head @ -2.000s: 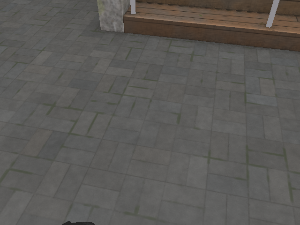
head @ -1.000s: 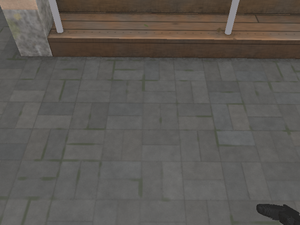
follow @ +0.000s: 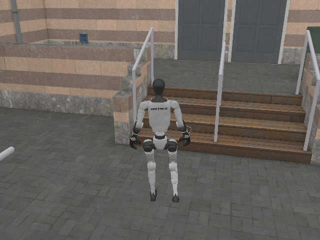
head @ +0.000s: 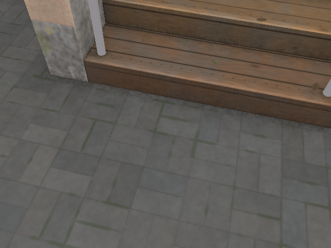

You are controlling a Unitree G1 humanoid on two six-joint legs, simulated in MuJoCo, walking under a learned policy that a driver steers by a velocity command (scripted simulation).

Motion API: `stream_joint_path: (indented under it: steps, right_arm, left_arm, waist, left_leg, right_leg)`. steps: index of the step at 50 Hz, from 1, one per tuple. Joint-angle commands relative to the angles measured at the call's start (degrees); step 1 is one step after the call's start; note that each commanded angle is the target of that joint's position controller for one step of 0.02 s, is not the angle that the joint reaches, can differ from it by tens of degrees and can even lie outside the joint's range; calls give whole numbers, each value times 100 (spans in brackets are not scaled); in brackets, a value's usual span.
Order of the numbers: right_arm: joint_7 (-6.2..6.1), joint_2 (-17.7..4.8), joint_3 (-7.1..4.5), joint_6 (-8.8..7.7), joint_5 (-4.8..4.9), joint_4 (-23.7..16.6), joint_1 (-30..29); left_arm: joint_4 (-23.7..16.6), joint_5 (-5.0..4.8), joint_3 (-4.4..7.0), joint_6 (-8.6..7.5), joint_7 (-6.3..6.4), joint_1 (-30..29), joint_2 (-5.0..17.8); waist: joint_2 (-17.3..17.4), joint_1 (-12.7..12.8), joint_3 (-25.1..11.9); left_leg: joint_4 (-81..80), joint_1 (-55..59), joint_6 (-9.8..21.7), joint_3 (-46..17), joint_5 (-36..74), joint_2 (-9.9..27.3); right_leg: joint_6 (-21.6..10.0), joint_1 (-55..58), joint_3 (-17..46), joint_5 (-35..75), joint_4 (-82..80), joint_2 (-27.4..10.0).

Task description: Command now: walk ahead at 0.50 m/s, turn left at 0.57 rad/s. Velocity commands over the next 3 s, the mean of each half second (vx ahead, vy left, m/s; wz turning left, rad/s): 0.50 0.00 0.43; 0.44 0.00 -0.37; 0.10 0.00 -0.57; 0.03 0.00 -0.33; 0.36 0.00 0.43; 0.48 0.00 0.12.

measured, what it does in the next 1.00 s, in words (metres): walks ahead: right foot, then left foot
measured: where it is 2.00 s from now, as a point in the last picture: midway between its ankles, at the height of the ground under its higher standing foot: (162, 207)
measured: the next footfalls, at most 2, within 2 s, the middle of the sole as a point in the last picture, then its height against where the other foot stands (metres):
right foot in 0.36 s outside the picture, level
left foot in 0.80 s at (128, 222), level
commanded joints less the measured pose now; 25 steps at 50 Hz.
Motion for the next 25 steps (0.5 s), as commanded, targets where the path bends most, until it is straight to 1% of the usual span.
stream_joint_path:
  steps: [1,3,4,6,8,10,12,13,15,16,17,18,19,20,21,22,23,24,25]
  right_arm:
    - [-72,-600,-147,-123,-74,-466,105]
    - [-119,-663,-163,-158,-46,-421,146]
    - [-159,-728,-178,-165,-31,-375,231]
    - [-235,-823,-206,-146,8,-281,403]
    - [-271,-821,-207,-112,37,-209,548]
    - [-282,-840,-215,-85,56,-151,699]
    - [-280,-861,-226,-59,81,-80,877]
    - [-285,-840,-224,-42,90,-57,937]
    - [-305,-835,-236,-8,85,-61,938]
    - [-313,-820,-238,6,66,-71,871]
    - [-310,-723,-206,8,47,-88,776]
    - [-289,-534,-143,-17,13,-140,736]
    - [-278,-285,-37,-42,-91,-259,762]
    - [-285,-73,25,-91,82,-192,1727]
    - [-286,-539,-21,-136,94,-113,1604]
    - [-257,-792,-77,-162,51,-248,812]
    - [-261,-722,-49,-203,-49,-375,292]
    - [-260,-642,-51,-262,-152,-486,40]
    - [-250,-558,-52,-297,-186,-524,34]
  left_arm:
    - [-615,134,177,-121,18,-176,692]
    - [-613,168,150,0,10,-183,545]
    - [-649,185,123,35,14,-320,468]
    - [-753,199,52,56,3,-759,315]
    - [-834,167,0,43,-44,-1200,209]
    - [-912,102,-14,17,-100,-1564,208]
    - [-1002,50,8,-23,-148,-1816,297]
    - [-1036,39,32,-48,-172,-1867,360]
    - [-1050,24,96,-105,-207,-1785,488]
    - [-1000,16,127,-131,-214,-1575,534]
    - [-869,45,164,-159,-212,-1149,570]
    - [-745,123,235,-181,-191,-588,724]
    - [-658,195,302,-177,-169,298,1016]
    - [-340,199,426,-114,-221,864,1434]
    - [-358,-22,307,-90,-249,842,926]
    - [-440,-55,210,-40,-227,496,609]
    - [-515,24,160,26,-216,245,574]
    - [-517,38,133,60,-219,116,539]
    - [-526,68,91,62,-206,79,482]
  waist:
    - [362,52,-834]
    - [276,127,-696]
    - [224,115,-603]
    - [280,-12,-444]
    - [455,-183,-366]
    - [573,-332,-310]
    - [615,-432,-279]
    - [625,-440,-282]
    - [735,-358,-319]
    - [834,-244,-364]
    - [874,-30,-506]
    - [831,201,-897]
    - [204,520,-1654]
    - [-1823,183,-2101]
    - [-1351,307,-1688]
    - [-745,424,-899]
    - [-240,375,-532]
    - [-96,272,-263]
    - [-206,132,-289]
  left_leg:
    - [-1837,1832,1252,-2486,1166,1522]
    - [-1959,1425,1283,-2189,1624,1423]
    - [-1992,1269,1258,-2025,1769,1347]
    - [-1996,1105,1114,-1756,1759,1157]
    - [-1935,980,928,-1597,1423,952]
    - [-1866,946,835,-1668,1037,904]
    - [-1701,1124,816,-1949,812,1014]
    - [-1549,1304,795,-2120,727,1068]
    - [-1238,1600,719,-2463,687,1153]
    - [-1064,1703,664,-2516,840,1188]
    - [-766,1748,563,-2393,1281,1099]
    - [-49,1618,388,-2120,1844,842]
    - [1538,933,170,-1638,1024,485]
    - [3369,-1114,-309,-1041,-1710,-364]
    - [4043,-1971,-340,-1207,-2063,9]
    - [4159,-2204,-332,-1052,-1500,303]
    - [3964,-2063,-324,-809,-1105,482]
    - [3563,-1946,-346,-748,-850,620]
    - [3220,-1627,-374,-713,-699,737]
  right_leg:
    - [-97,-1511,435,514,-311,-353]
    - [23,-1388,321,633,-808,-305]
    - [91,-1407,264,834,-1113,-252]
    - [198,-1416,202,1549,-1943,-123]
    - [220,-1161,173,2280,-2840,70]
    - [225,-879,151,2648,-3489,252]
    - [188,-743,216,2645,-3818,345]
    - [144,-713,272,2520,-3989,376]
    - [22,-486,330,2113,-4253,426]
    - [-68,-261,270,1956,-4342,418]
    - [-212,252,101,2047,-4573,447]
    - [-449,1158,195,2070,-4556,248]
    - [-881,2571,1232,2061,-4469,-652]
    - [-1999,4206,3911,994,-5016,-1738]
    - [-2020,4100,4678,-422,-5451,-1802]
    - [-1801,3402,3895,-424,-5534,-1537]
    - [-1662,2696,3287,136,-5613,-1265]
    - [-1637,2181,2937,827,-5694,-1072]
    - [-1562,1900,2630,1418,-5752,-859]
